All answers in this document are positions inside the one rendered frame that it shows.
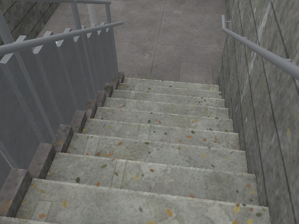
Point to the stairs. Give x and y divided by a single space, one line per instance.
156 152

